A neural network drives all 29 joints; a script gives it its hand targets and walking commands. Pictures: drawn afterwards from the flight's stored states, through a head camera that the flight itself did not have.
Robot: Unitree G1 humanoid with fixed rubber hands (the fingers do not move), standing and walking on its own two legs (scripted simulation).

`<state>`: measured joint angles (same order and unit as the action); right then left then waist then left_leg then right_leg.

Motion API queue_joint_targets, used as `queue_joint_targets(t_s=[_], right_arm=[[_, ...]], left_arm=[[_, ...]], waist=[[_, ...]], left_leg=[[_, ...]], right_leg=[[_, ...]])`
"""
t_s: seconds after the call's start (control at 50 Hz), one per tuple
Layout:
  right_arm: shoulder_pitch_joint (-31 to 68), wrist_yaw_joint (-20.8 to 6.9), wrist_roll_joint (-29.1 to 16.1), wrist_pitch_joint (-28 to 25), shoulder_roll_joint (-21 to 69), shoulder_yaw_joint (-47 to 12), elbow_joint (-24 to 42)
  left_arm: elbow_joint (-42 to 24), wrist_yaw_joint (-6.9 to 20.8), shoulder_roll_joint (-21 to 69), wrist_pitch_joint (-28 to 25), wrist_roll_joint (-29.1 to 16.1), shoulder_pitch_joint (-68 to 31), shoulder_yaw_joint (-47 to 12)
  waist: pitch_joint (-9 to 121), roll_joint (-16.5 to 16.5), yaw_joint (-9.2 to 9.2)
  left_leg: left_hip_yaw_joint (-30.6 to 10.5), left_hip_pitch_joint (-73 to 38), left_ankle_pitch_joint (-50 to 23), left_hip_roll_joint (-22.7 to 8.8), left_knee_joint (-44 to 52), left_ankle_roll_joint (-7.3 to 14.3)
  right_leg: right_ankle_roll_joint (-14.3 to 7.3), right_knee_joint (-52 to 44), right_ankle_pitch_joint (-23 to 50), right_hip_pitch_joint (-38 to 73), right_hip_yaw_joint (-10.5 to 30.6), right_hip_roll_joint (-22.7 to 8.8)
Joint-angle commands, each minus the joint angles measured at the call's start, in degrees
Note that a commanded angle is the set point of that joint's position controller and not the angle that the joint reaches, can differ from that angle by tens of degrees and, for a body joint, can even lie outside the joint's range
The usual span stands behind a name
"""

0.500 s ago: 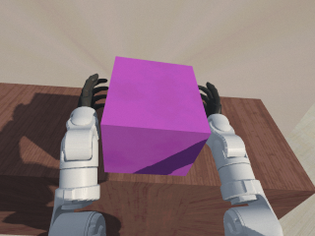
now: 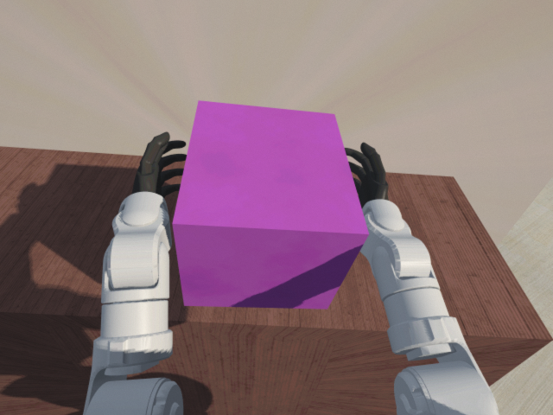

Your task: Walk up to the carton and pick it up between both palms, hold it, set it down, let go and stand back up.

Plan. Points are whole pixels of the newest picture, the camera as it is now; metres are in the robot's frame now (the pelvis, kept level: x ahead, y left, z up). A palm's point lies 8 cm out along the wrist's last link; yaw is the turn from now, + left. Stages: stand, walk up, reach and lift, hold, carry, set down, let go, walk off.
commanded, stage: hold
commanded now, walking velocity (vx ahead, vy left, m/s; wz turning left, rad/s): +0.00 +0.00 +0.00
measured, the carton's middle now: (263, 205) +0.38 +0.00 +0.14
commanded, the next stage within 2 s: none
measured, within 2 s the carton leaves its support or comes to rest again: neither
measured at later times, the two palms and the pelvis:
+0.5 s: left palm (148, 192) +0.35 +0.15 +0.19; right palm (368, 203) +0.35 -0.15 +0.17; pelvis -0.01 +0.01 +0.00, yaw -1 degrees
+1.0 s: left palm (148, 194) +0.35 +0.15 +0.19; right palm (370, 201) +0.35 -0.15 +0.17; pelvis +0.00 +0.00 +0.00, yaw +0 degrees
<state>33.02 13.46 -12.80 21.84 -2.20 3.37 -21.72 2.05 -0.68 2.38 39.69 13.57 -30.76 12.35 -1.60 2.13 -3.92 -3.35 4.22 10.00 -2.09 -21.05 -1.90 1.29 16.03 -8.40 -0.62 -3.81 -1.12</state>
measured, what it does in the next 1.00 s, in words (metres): stands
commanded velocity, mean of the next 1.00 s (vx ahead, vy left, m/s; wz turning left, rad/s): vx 0.00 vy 0.00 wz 0.00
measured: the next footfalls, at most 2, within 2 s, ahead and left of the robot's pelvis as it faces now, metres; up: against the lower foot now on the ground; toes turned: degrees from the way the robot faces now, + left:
none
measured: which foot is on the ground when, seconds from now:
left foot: down 0.00-1.00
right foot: down 0.00-1.00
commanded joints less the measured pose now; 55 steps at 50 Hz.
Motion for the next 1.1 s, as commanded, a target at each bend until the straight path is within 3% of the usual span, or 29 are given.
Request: queue_joint_targets(t_s=[0.0, 0.08, 0.14, 0.16, 0.18, 0.2, 0.22, 0.3, 0.32, 0.36, 0.4, 0.48, 0.5, 0.52, 0.54, 0.62, 0.68, 0.7, 0.74, 0.76, 0.84, 0.86, 0.88, 0.9, 0.92, 0.96, 0.98, 1.0, 1.08], right_arm=[[50.24, -5.34, -5.75, -4.51, 33.8, -29.47, 23.81], [51.77, -5.56, -5.7, -4.2, 35.01, -30.32, 25.16], [49.74, -5.92, -5.62, -4.06, 35.61, -29.39, 22.57], [51.98, -6.06, -5.8, -4.56, 35.01, -29.0, 25.33], [50.15, -6.21, -4.64, -4.04, 33.74, -28.24, 21.78], [49.76, -6.39, -3.92, -4.23, 34.15, -27.37, 22.02], [52.22, -6.91, -3.79, -4.58, 33.7, -26.96, 20.56], [53.65, -7.76, -2.78, -5.43, 34.67, -25.45, 18.81], [54.3, -7.71, -2.83, -5.36, 33.73, -25.7, 19.11], [54.9, -8.04, -2.4, -5.61, 33.84, -24.68, 17.81], [56.11, -7.95, -3.55, -6.36, 35.54, -26.61, 21.38], [57.22, -7.56, -3.76, -5.99, 35.11, -27.58, 21.78], [55.56, -7.37, -4.06, -5.61, 35.39, -27.17, 19.03], [56.14, -7.49, -3.96, -5.55, 35.6, -27.53, 18.31], [53.83, -7.44, -3.5, -5.51, 36.07, -26.98, 18.37], [53.29, -7.5, -3.31, -4.93, 35.39, -26.23, 15.58], [53.23, -6.96, -4.33, -5.96, 36.86, -27.27, 20.61], [54.27, -6.61, -5.42, -5.96, 36.84, -29.26, 23.09], [53.03, -5.95, -5.68, -5.87, 36.22, -29.98, 24.98], [54.02, -5.88, -6.63, -5.88, 36.35, -31.7, 26.69], [50.02, -5.76, -5.11, -4.29, 34.44, -29.13, 23.06], [50.42, -5.99, -4.75, -4.18, 33.99, -28.41, 21.98], [49.14, -6.23, -3.7, -3.74, 34.65, -27.43, 19.0], [50.01, -6.79, -4.06, -3.94, 34.34, -27.52, 19.53], [50.27, -7.04, -3.64, -3.83, 33.92, -27.21, 18.73], [52.73, -6.79, -3.96, -4.64, 34.0, -27.43, 22.08], [52.58, -6.74, -3.64, -4.48, 34.07, -27.01, 19.71], [54.34, -7.02, -4.45, -5.23, 34.66, -27.27, 21.45], [52.36, -6.08, -5.47, -5.31, 35.56, -29.74, 24.21]], left_arm=[[-9.49, 8.23, 31.87, -3.93, -8.9, -39.1, -31.58], [-9.64, 7.82, 31.67, -3.86, -9.03, -39.91, -31.55], [-11.45, 7.38, 32.73, -4.06, -9.54, -40.84, -32.93], [-10.08, 7.48, 32.65, -3.77, -9.93, -40.02, -32.99], [-6.67, 7.52, 32.76, -3.18, -8.54, -38.6, -31.32], [-8.72, 7.93, 32.82, -3.54, -9.51, -40.02, -32.34], [-5.92, 7.73, 32.86, -3.33, -8.06, -40.85, -30.99], [-6.79, 7.47, 33.59, -4.03, -9.02, -44.46, -31.83], [-4.21, 7.53, 34.06, -3.62, -8.94, -42.13, -31.69], [-4.99, 7.12, 33.71, -4.42, -9.43, -44.44, -32.14], [-7.69, 6.85, 35.02, -5.19, -10.85, -45.21, -33.78], [-2.66, 6.7, 34.75, -4.36, -9.51, -40.03, -31.27], [-3.41, 6.97, 34.16, -4.52, -9.05, -40.7, -30.71], [-4.47, 6.96, 33.82, -4.65, -9.4, -43.14, -30.16], [-4.11, 7.1, 34.2, -4.45, -8.7, -41.53, -29.84], [-2.62, 7.83, 32.0, -4.01, -7.55, -42.02, -27.97], [-7.87, 7.82, 33.61, -5.24, -9.8, -43.09, -31.57], [-8.37, 7.61, 33.9, -5.21, -9.84, -42.34, -31.93], [-12.51, 7.09, 34.2, -5.52, -10.69, -42.16, -34.3], [-12.61, 6.87, 32.91, -5.44, -10.74, -42.28, -33.75], [-6.89, 7.47, 31.39, -3.82, -8.66, -38.73, -31.56], [-8.76, 7.73, 31.28, -3.88, -9.33, -40.42, -31.5], [-6.32, 7.87, 32.02, -3.27, -8.08, -40.01, -30.98], [-8.72, 7.82, 31.58, -3.32, -8.27, -41.32, -30.76], [-6.66, 7.76, 31.22, -3.24, -8.01, -40.87, -29.75], [-5.42, 8.24, 31.57, -3.31, -8.62, -40.12, -29.8], [-5.03, 8.27, 31.99, -3.62, -8.56, -41.11, -30.0], [-6.43, 7.89, 33.02, -3.95, -8.05, -41.19, -29.66], [-10.72, 7.65, 33.66, -4.89, -10.03, -41.36, -33.1]], waist=[[30.67, -4.03, -0.74], [30.97, -2.44, 0.67], [30.43, -3.54, -0.46], [31.46, -3.56, -0.12], [27.38, -4.45, -0.31], [28.67, -2.79, -0.8], [26.79, -4.77, 0.08], [28.21, -4.81, -0.61], [27.1, -3.43, -0.27], [28.79, -4.92, -0.8], [33.39, -4.6, -0.38], [32.42, -2.93, 1.23], [30.69, -3.13, 0.27], [30.71, -2.24, 1.14], [30.49, -1.28, 0.65], [26.53, -3.04, 0.95], [32.72, -3.18, -0.51], [34.08, -3.1, -0.15], [35.84, -4.39, -1.65], [35.01, -4.0, -0.24], [28.16, -3.31, -0.15], [28.89, -2.8, -0.17], [26.2, -4.21, -0.43], [26.11, -3.31, -0.01], [24.45, -2.16, 0.19], [27.87, -3.04, -0.25], [27.73, -3.18, -0.47], [29.12, -2.75, 0.83], [33.56, -4.04, -0.87]], left_leg=[[3.1, -8.23, -19.36, 5.6, 0.1, -0.79], [3.04, -7.04, -16.96, 5.62, 0.99, -0.08], [2.95, -7.99, -17.46, 5.26, 1.05, -0.68], [2.84, -8.65, -17.93, 5.29, 0.92, -0.8], [3.32, -7.42, -16.58, 5.27, 1.22, -0.75], [2.91, -7.41, -13.73, 4.98, 2.03, -0.22], [3.15, -7.79, -12.16, 4.69, 2.46, -0.44], [3.15, -6.41, -9.34, 4.83, 3.23, -0.06], [3.08, -5.86, -10.1, 4.79, 3.37, 0.04], [3.02, -7.43, -10.51, 4.78, 3.06, -0.43], [2.85, -7.68, -12.39, 4.76, 2.01, -0.42], [3.42, -6.7, -13.81, 4.81, 2.21, -0.06], [3.03, -6.27, -12.67, 4.86, 2.23, 0.36], [3.18, -6.01, -11.71, 4.88, 2.4, 0.49], [3.41, -5.41, -11.16, 4.92, 2.95, 0.51], [4.23, -5.1, -9.59, 5.36, 3.31, 0.84], [3.65, -7.2, -15.9, 5.69, 1.66, 0.13], [3.34, -8.47, -19.62, 5.59, 0.61, -0.18], [2.73, -10.06, -24.04, 5.38, -1.31, -1.04], [2.64, -9.96, -23.54, 5.5, -1.08, -1.11], [3.46, -6.28, -15.23, 5.8, 1.46, -0.14], [3.1, -5.36, -13.15, 5.39, 1.8, 0.16], [3.51, -5.78, -12.44, 5.32, 2.54, -0.25], [3.61, -5.08, -11.27, 5.34, 2.78, 0.12], [3.44, -4.94, -10.85, 5.31, 3.25, 0.29], [3.47, -5.84, -11.86, 5.38, 2.58, 0.46], [3.63, -6.26, -12.3, 5.16, 2.72, -0.11], [3.56, -6.43, -13.56, 5.19, 2.67, -0.14], [2.7, -9.92, -21.89, 5.13, -0.15, -0.86]], right_leg=[[1.95, 0.75, 17.67, 7.77, -0.67, 5.02], [2.14, 0.35, 16.0, 7.53, -0.4, 5.0], [1.66, 0.44, 14.38, 7.0, -0.72, 5.31], [1.38, 0.62, 14.65, 6.85, -0.77, 5.19], [1.12, -0.11, 12.23, 5.21, -0.68, 4.99], [1.16, -0.75, 9.85, 5.42, -0.61, 5.03], [0.64, -1.17, 6.54, 3.01, -0.69, 5.07], [0.8, -1.07, 5.24, 3.22, -1.07, 4.57], [0.95, -1.41, 5.52, 3.55, -0.9, 4.69], [0.49, -0.78, 4.5, 2.89, -1.26, 4.87], [0.71, -0.43, 7.54, 4.07, -0.92, 5.0], [0.54, -0.82, 7.85, 5.79, -0.58, 5.2], [0.66, -1.0, 8.59, 6.54, -0.3, 4.48], [0.68, -0.64, 7.43, 5.51, -0.15, 4.96], [1.22, -0.73, 7.81, 6.57, -0.55, 4.9], [1.16, -1.19, 6.18, 5.51, 0.22, 4.08], [1.62, -0.34, 13.61, 8.14, -0.39, 4.65], [1.72, 0.61, 17.24, 8.92, -0.56, 4.86], [1.34, 1.09, 19.39, 8.22, -0.73, 5.4], [1.53, 1.22, 19.26, 7.93, -0.81, 5.68], [1.73, -0.15, 14.06, 6.99, -0.24, 4.61], [1.55, -0.13, 11.28, 6.64, -0.08, 4.55], [1.47, -0.9, 8.83, 5.77, -0.48, 4.5], [1.19, -0.85, 8.14, 5.51, -0.07, 4.3], [1.49, -0.92, 7.92, 4.91, -0.64, 4.59], [1.38, -0.57, 10.41, 6.84, -0.38, 4.74], [1.43, -0.61, 9.98, 6.41, -0.64, 4.85], [1.28, -0.58, 9.98, 6.71, -0.52, 4.89], [1.44, 0.43, 17.13, 8.16, -0.66, 5.53]])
